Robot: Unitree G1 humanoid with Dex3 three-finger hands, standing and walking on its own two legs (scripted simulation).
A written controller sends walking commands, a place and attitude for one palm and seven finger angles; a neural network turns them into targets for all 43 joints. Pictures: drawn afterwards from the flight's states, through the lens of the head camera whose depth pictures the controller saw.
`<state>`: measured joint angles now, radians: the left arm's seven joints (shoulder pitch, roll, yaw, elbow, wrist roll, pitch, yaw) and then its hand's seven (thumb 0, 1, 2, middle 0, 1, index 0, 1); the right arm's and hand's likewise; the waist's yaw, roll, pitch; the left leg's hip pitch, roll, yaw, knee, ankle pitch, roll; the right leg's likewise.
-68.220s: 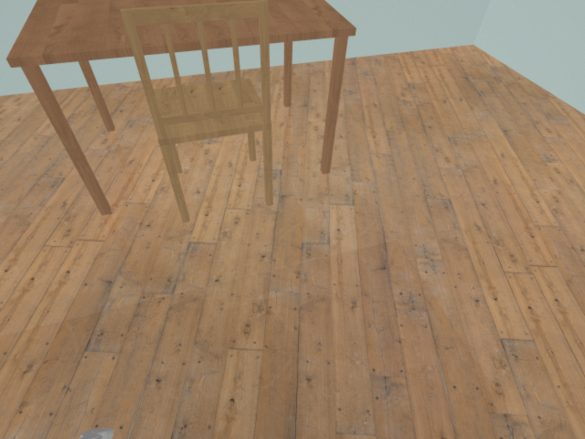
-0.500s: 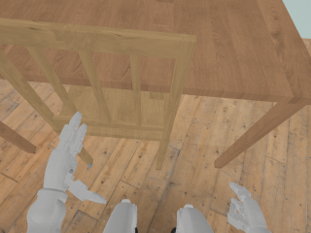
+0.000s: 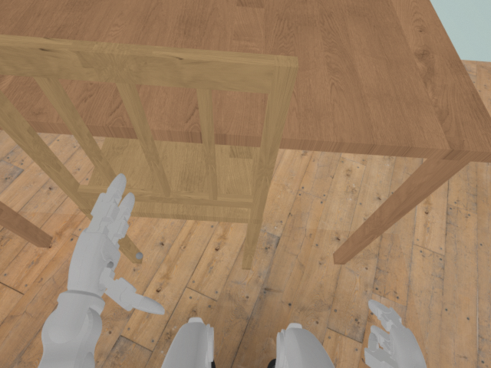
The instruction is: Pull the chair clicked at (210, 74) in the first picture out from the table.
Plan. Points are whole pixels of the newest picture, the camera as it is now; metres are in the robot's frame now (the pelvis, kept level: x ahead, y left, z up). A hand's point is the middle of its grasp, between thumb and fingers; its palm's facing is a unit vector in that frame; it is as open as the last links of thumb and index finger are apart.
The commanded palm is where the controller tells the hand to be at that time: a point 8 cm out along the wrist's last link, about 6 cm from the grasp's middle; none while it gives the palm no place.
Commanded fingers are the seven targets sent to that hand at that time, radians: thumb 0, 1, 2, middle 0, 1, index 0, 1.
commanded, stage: push the fingers through the gap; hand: left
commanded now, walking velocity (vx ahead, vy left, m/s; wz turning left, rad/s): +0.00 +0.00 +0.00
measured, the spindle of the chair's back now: (150, 150) +0.46 +0.18 +0.04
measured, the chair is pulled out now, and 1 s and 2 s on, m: -0.11 -0.11 -0.11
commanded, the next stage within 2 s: hook a spindle and tug to test in 1.70 s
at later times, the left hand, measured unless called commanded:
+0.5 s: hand (145, 226) +0.33 +0.17 +0.02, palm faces -0.07 -1.00 -0.03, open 17.0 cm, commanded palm +0.32 +0.22 +0.03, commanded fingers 0.00 -0.50 0.30 -0.06 -0.08 -0.06 -0.08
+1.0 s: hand (146, 206) +0.36 +0.17 +0.01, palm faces -0.05 -1.00 -0.03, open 16.9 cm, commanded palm +0.35 +0.22 +0.02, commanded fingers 0.00 -0.50 0.30 -0.06 -0.08 -0.06 -0.08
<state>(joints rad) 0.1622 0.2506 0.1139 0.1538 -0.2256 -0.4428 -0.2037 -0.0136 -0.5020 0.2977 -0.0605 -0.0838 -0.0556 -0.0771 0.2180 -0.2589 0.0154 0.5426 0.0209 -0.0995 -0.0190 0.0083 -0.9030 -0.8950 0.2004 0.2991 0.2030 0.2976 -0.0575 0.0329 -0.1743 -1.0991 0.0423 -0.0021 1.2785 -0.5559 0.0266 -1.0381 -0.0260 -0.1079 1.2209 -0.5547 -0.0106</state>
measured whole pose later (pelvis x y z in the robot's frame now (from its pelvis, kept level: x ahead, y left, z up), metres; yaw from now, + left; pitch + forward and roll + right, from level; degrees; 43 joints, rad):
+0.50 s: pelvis +0.00 +0.01 +0.00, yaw +0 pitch +22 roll -3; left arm -0.03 0.25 0.12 0.27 -0.19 -0.41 -0.17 -0.01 -0.50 0.30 -0.06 -0.08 -0.06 -0.08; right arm 0.19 -0.24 0.03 0.55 0.02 -0.07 -0.02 0.01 -0.90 -0.89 0.20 0.30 0.20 0.30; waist -0.06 0.03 -0.17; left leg -1.11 0.04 0.01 1.27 -0.56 0.04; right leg -1.05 -0.03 -0.10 1.21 -0.55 0.00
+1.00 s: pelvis +0.00 +0.01 +0.00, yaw -1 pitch +23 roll -4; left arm -0.21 0.26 0.16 0.48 -0.17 -0.45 -0.17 -0.01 -0.50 0.30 -0.06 -0.08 -0.07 -0.08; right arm 0.21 -0.25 0.02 0.60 0.01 -0.03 -0.01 0.01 -0.90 -0.89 0.20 0.30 0.20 0.30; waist -0.07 0.02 -0.16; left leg -1.12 0.04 0.01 1.27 -0.55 0.04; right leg -1.06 -0.03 -0.09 1.21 -0.54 0.01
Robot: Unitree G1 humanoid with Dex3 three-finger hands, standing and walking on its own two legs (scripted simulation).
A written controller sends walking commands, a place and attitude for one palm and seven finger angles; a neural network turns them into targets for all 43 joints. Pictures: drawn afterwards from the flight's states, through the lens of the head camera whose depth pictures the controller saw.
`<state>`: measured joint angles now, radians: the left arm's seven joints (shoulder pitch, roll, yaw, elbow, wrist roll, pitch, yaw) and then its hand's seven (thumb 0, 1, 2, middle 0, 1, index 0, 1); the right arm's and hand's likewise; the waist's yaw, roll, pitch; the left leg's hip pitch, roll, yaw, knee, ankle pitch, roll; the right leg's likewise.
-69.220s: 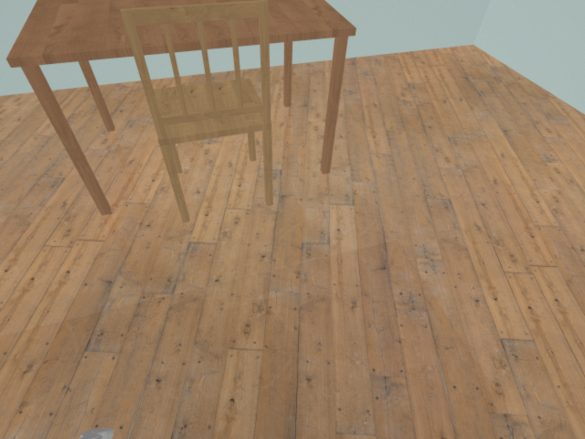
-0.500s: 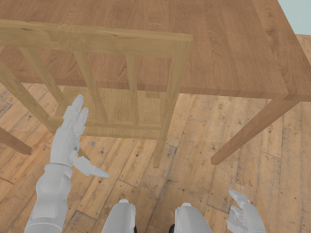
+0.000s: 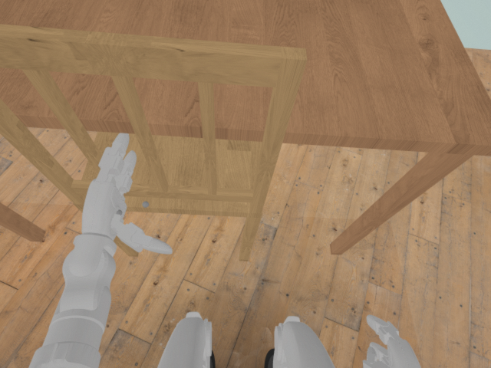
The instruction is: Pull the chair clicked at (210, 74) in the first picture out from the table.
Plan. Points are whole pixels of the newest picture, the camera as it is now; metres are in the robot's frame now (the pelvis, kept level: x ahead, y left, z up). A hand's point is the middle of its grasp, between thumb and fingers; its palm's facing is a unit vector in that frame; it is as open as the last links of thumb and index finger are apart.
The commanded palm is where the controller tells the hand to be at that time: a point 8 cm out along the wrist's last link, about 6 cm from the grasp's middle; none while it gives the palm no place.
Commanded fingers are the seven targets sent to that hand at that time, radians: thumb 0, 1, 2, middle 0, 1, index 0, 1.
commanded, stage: push the fingers through the gap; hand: left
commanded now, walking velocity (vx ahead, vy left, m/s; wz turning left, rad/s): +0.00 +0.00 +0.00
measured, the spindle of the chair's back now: (147, 145) +0.46 +0.17 +0.04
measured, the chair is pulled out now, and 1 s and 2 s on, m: -0.11 -0.11 -0.08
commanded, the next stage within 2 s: hook a spindle and tug to test in 0.70 s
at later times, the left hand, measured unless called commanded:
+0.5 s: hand (154, 185) +0.40 +0.16 +0.01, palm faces -0.03 -1.00 -0.04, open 17.0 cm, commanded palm +0.38 +0.20 +0.02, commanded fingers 0.00 -0.50 0.30 -0.06 -0.08 -0.06 -0.08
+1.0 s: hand (157, 185) +0.40 +0.15 +0.02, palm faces -0.01 -1.00 -0.04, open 16.7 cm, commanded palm +0.38 +0.19 +0.02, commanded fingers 0.00 -0.50 0.30 -0.25 -0.68 -0.25 -0.68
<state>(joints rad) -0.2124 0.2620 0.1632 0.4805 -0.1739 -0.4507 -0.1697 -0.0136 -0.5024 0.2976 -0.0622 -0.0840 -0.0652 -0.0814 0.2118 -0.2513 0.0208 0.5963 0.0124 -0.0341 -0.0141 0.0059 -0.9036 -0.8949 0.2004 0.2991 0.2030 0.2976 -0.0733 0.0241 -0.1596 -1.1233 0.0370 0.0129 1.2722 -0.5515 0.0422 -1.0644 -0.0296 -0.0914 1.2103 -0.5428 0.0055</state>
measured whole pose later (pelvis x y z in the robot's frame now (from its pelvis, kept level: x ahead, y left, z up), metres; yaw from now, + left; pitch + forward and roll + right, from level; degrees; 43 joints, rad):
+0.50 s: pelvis -0.01 +0.00 +0.00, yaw +0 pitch +23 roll -3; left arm -0.41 0.28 0.20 0.70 -0.15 -0.49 -0.15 -0.01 -0.50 0.30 -0.06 -0.08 -0.06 -0.08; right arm 0.24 -0.26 0.02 0.63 0.01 0.00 -0.01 0.00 -0.90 -0.89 0.20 0.30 0.20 0.30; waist -0.10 0.03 -0.15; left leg -1.15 0.04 0.02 1.27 -0.53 0.04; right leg -1.09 -0.03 -0.09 1.21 -0.52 0.00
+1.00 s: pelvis +0.00 +0.00 +0.00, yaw +0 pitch +24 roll -3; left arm -0.39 0.26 0.18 0.67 -0.15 -0.49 -0.11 -0.01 -0.50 0.30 -0.12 -0.25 -0.06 -0.24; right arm 0.23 -0.25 0.01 0.62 0.01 0.00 0.00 0.00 -0.90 -0.89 0.20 0.30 0.20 0.30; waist -0.08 0.03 -0.16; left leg -1.14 0.04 0.01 1.26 -0.54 0.04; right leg -1.09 -0.03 -0.09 1.21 -0.53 0.00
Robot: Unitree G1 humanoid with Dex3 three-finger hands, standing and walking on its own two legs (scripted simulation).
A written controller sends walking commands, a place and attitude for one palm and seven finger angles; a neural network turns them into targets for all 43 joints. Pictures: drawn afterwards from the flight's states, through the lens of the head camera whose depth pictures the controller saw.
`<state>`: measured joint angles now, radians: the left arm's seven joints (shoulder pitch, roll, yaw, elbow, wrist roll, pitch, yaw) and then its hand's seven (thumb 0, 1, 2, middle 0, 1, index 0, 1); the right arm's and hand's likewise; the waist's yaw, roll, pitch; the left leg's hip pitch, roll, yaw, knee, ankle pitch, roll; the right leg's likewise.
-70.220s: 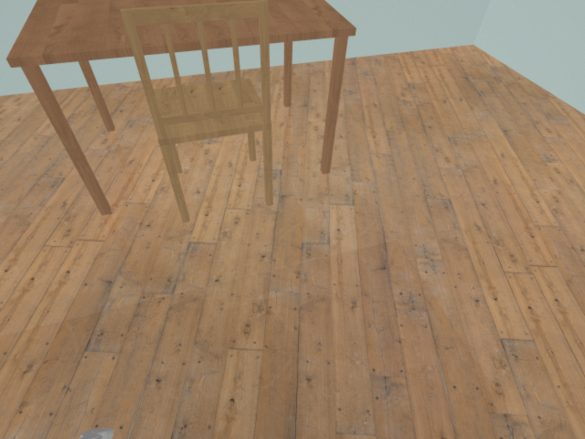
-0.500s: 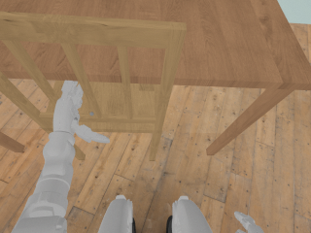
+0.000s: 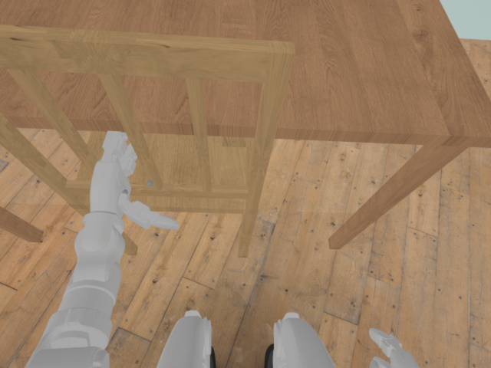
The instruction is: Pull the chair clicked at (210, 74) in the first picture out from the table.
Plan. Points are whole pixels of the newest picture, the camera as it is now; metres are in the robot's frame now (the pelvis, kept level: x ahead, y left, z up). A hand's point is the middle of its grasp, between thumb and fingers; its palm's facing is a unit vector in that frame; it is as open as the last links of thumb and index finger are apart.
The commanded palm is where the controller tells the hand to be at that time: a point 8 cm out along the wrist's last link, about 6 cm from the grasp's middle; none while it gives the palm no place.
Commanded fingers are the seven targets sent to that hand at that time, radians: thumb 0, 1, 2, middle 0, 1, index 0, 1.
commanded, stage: hook a spindle and tug to test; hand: left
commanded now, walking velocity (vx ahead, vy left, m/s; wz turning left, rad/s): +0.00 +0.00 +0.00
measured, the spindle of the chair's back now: (139, 144) +0.46 +0.18 +0.04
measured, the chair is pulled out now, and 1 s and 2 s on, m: -0.11 -0.08 -0.01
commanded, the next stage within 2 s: step backward, pulling the chair out in 1.30 s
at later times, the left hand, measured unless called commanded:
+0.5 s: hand (150, 180) +0.40 +0.16 +0.02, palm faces +0.01 -1.00 -0.03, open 9.3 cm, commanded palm +0.38 +0.19 +0.02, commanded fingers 0.00 0.68 0.80 -0.50 -1.45 -0.50 -1.45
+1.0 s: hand (152, 185) +0.40 +0.15 +0.02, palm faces -0.02 -1.00 -0.03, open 5.3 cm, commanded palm +0.36 +0.20 +0.02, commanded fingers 0.00 0.90 0.90 -0.50 -1.45 -0.50 -1.45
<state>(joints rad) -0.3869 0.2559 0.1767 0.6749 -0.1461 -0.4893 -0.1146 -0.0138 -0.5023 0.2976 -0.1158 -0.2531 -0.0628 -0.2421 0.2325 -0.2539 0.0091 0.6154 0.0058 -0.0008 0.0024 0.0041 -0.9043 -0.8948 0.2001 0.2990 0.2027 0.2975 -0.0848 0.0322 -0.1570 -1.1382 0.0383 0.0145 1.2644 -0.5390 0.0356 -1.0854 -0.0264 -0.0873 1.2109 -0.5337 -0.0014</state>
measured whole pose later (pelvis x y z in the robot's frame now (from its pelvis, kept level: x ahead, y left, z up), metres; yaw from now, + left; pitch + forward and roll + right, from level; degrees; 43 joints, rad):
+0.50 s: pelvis +0.01 +0.00 +0.00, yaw +0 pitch +24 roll -3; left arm -0.38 0.26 0.17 0.65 -0.15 -0.47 -0.10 -0.01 0.15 0.58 -0.37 -1.31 -0.39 -1.33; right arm 0.24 -0.25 0.00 0.62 0.01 0.01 0.01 0.00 -0.90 -0.89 0.20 0.30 0.20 0.30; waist -0.09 0.03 -0.16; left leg -1.13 0.04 0.01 1.26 -0.54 0.03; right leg -1.07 -0.02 -0.09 1.20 -0.54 0.00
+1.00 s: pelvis +0.02 +0.00 +0.01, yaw -1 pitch +24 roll -3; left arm -0.25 0.24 0.16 0.53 -0.16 -0.46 -0.10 0.01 0.77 0.82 -0.35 -1.39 -0.39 -1.42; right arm 0.23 -0.24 0.00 0.58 0.01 0.01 0.02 0.00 -0.90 -0.89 0.20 0.30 0.20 0.30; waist -0.09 0.03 -0.17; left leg -1.09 0.04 0.03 1.23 -0.56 0.04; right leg -1.05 -0.02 -0.07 1.18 -0.54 0.01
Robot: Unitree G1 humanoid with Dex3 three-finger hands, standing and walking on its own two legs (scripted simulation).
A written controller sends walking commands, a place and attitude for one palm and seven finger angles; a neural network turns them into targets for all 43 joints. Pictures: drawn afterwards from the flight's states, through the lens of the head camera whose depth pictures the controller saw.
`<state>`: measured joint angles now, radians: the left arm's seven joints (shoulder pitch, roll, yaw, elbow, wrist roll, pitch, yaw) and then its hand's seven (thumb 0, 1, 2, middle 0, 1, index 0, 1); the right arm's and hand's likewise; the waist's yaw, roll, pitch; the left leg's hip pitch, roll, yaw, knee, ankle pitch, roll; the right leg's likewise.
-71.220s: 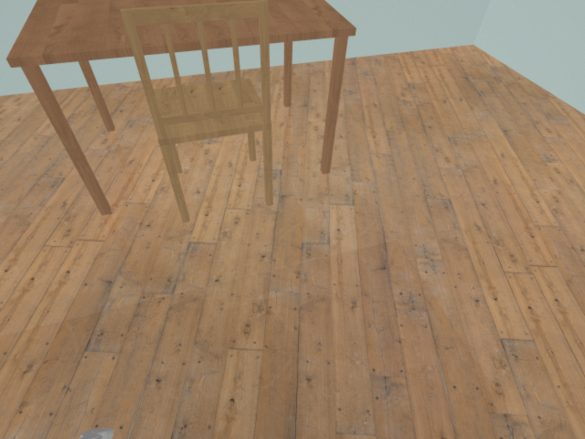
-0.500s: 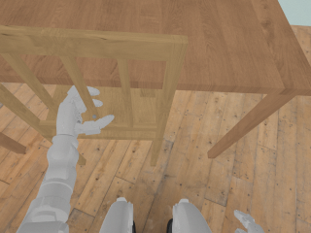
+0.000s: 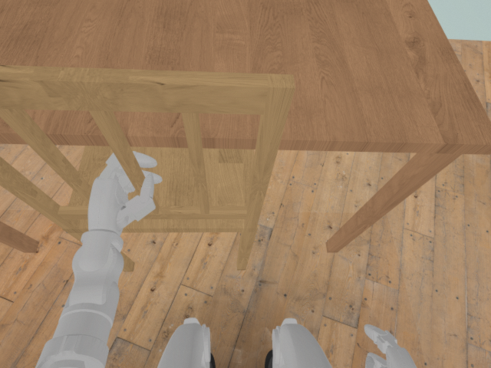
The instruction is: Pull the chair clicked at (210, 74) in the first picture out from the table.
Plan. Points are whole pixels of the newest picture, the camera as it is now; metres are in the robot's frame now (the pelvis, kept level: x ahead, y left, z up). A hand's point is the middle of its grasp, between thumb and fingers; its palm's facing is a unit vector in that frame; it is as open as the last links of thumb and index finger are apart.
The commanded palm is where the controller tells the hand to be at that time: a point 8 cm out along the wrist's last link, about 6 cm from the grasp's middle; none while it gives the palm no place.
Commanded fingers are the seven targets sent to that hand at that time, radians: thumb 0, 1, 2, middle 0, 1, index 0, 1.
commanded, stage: hook a spindle and tug to test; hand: left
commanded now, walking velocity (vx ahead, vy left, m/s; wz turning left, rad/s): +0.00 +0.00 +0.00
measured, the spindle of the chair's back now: (134, 172) +0.41 +0.18 +0.03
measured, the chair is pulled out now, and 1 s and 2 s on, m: -0.08 -0.01 0.11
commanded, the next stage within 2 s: step backward, pulling the chair out in 0.30 s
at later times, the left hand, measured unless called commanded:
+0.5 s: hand (144, 214) +0.35 +0.16 +0.02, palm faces +0.01 -0.99 -0.13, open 5.3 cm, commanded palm +0.32 +0.21 +0.01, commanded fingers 0.00 0.90 0.90 -0.50 -1.45 -0.50 -1.45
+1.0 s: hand (154, 238) +0.31 +0.13 +0.03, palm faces +0.01 -0.99 -0.15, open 4.9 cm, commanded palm +0.27 +0.19 +0.03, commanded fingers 0.00 0.90 0.90 -0.50 -1.45 -0.50 -1.45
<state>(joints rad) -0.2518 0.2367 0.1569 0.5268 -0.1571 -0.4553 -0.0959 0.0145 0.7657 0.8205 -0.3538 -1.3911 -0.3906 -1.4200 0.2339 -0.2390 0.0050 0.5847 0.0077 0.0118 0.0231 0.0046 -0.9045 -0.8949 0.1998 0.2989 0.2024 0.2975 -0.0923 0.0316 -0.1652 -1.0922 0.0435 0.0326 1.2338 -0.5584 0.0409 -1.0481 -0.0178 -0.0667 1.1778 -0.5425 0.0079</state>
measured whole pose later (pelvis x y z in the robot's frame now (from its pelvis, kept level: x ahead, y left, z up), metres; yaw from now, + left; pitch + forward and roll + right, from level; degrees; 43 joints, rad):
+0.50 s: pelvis +0.00 +0.00 +0.02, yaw +1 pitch +18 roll -2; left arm -0.13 0.24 0.08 0.36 -0.08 -0.29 0.00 0.02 0.75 0.84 -0.39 -1.34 -0.41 -1.43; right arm 0.18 -0.21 0.01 0.55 0.04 0.07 -0.05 0.01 -0.91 -0.89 0.20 0.30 0.20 0.30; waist -0.07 0.02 -0.06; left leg -0.91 0.03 0.03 1.13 -0.54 0.04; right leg -0.87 -0.03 -0.07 1.09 -0.52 0.01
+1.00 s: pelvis -0.02 +0.00 +0.10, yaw -2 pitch +5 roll -2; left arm -0.19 0.20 0.06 0.74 -0.07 -0.23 0.08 0.03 0.77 0.80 -0.29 -1.11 -0.49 -1.45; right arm 0.20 -0.24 0.00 0.61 0.04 0.14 -0.12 0.00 -0.90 -0.89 0.20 0.30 0.20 0.30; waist -0.08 0.00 0.08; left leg -0.42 0.05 0.10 0.61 -0.28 0.02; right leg -0.40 0.02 -0.01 0.54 -0.23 0.00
